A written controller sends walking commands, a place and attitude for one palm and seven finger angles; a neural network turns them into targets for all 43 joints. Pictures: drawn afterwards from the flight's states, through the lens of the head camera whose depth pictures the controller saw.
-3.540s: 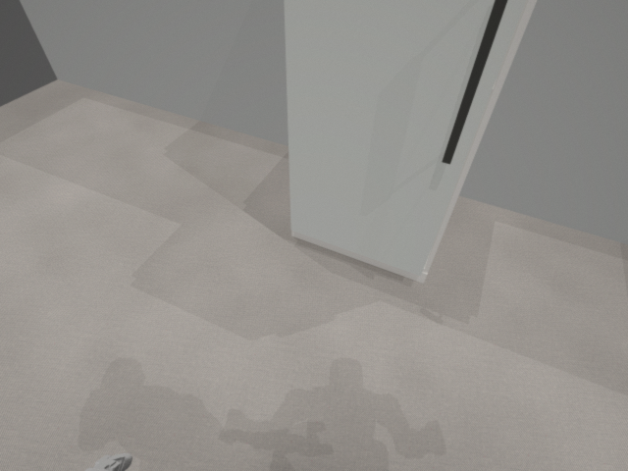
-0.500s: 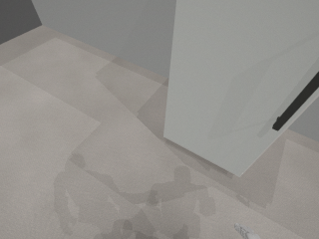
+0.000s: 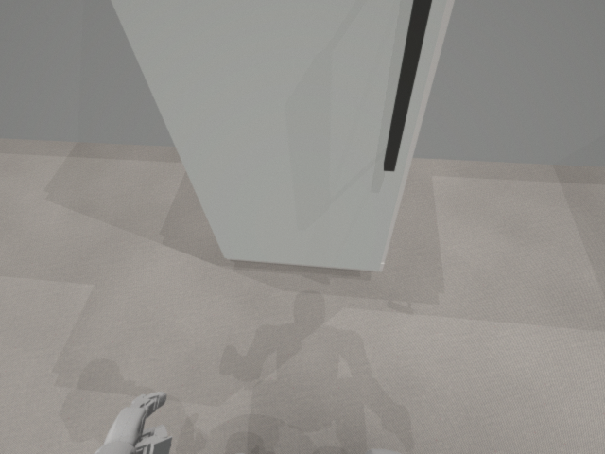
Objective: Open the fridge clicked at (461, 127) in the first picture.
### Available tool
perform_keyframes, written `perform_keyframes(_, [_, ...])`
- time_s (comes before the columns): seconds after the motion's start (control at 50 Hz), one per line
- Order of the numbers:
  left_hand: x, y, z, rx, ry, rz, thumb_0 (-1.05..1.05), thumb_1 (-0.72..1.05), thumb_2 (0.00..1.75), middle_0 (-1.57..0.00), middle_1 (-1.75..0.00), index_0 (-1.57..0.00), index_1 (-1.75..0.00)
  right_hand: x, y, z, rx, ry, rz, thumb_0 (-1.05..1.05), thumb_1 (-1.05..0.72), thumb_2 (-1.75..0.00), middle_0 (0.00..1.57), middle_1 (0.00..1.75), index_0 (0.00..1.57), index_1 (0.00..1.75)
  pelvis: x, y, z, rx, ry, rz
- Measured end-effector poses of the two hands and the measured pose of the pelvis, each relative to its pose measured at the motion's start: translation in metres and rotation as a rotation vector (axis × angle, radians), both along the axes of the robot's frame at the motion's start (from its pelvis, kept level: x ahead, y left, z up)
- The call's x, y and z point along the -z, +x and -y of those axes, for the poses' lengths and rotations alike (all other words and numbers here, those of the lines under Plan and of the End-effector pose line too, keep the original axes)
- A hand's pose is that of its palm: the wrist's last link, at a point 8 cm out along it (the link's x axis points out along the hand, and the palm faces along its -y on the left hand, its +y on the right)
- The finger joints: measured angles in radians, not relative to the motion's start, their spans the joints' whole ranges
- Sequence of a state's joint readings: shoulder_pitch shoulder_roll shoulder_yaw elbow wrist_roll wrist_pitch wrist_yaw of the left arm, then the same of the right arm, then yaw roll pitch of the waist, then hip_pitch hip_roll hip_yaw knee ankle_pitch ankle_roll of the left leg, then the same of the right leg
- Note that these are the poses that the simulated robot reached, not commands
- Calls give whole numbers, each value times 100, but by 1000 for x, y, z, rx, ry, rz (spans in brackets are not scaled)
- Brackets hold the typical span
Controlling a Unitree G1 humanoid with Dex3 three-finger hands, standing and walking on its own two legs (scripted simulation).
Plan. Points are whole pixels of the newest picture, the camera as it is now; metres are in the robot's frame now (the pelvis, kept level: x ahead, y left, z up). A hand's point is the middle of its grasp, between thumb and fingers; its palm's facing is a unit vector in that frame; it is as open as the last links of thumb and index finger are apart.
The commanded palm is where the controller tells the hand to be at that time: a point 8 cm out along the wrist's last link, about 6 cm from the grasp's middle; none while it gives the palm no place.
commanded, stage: turn to face it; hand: right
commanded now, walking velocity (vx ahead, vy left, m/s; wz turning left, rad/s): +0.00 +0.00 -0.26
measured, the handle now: (407, 63) +0.68 -0.17 +0.12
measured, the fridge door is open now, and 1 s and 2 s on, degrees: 0 0 0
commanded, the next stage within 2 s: take the last steps up to it in 0.04 s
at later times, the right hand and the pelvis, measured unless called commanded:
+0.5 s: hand out of the picture +0.10 -0.19 -0.14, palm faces +0.02 +0.98 -0.19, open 7.4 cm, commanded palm none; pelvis +0.04 +0.00 +0.02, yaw -3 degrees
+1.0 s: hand out of the picture +0.06 -0.13 -0.17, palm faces +0.21 +0.97 -0.11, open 7.3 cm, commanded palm none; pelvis +0.18 +0.00 +0.01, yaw -6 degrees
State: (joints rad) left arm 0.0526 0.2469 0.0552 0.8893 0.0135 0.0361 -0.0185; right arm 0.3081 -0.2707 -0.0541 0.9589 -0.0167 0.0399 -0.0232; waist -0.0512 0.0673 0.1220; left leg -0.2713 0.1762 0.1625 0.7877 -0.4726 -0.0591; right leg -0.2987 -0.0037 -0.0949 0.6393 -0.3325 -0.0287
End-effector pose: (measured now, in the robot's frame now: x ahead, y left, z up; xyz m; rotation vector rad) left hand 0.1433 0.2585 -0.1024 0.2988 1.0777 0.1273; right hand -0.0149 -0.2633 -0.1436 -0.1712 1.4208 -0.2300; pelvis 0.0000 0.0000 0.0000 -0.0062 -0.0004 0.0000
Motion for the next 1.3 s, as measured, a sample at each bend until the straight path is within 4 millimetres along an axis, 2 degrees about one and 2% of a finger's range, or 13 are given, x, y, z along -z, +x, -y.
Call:
perform_keyframes(0.08, [-12,2,29,28,-6,6,0,90,90,-20,-30,-20,-30,-4,-4,15,32,8,-23,1,-91,-90,20,30,20,30,-11,2,12,15,30,9])
perform_keyframes(0.24, [-13,-33,57,0,-47,-58,0,90,90,-20,-30,-21,-30,-19,32,22,33,24,111,1,-91,-90,20,30,20,30,-25,6,24,50,41,18])
perform_keyframes(0.36, [-4,-78,45,-94,-55,-123,0,92,90,-20,-30,-21,-30,-25,61,8,-14,43,156,1,-91,-90,19,30,20,30,-26,18,21,51,18,17])
perform_keyframes(0.5, [15,-143,22,-199,-82,-315,0,91,90,-20,-30,-21,-30,-32,110,-26,-78,53,200,1,-91,-90,19,30,20,30,-23,39,1,47,-4,16])
perform_keyframes(0.6, [31,-161,5,-214,-108,-451,0,91,90,-20,-30,-20,-30,-29,134,-53,-66,34,252,1,-91,-90,20,30,20,30,-12,61,-22,62,1,28])
perform_keyframes(0.68, [26,-129,-5,-185,-118,-452,1,91,90,-20,-30,-20,-30,-31,122,-62,16,20,220,0,-93,-90,20,30,21,30,-18,82,-31,77,5,31])
perform_keyframes(0.78, [23,-53,-7,-143,-116,-334,1,91,90,-20,-30,-20,-30,-28,95,-73,59,38,87,0,-93,-90,20,30,20,30,-23,109,-32,89,15,30])
perform_keyframes(0.9, [20,51,11,-63,-108,-204,1,92,90,-20,-30,-20,-30,-19,69,-89,127,112,-61,0,-92,-90,20,30,20,30,-19,143,-19,97,32,27])
perform_keyframes(1.0, [19,133,40,14,-79,-96,0,93,90,-20,-30,-20,-30,-3,66,-87,184,174,-159,1,-91,-90,20,30,20,30,-6,178,4,96,46,28])
perform_keyframes(1.06, [17,161,57,26,-74,-39,0,92,90,-20,-30,-20,-30,5,81,-76,180,190,-190,1,-91,-90,20,30,20,30,-1,193,16,78,30,36])
perform_keyframes(1.14, [8,167,73,-10,-76,-37,0,92,90,-20,-30,-20,-30,1,126,-52,140,161,-135,1,-91,-90,20,30,20,30,-11,205,24,63,27,41])
perform_keyframes(1.22, [-1,168,65,-41,-42,-44,-3,95,90,-20,-30,-21,-30,-2,178,-30,102,123,-31,1,-91,-90,20,30,20,30,-19,209,25,64,32,37])
perform_keyframes(1.3, [-4,155,50,-65,-20,-86,-2,94,90,-20,-30,-21,-30,-6,221,-14,70,80,65,0,-91,-90,19,30,20,30,-21,208,18,62,40,36])
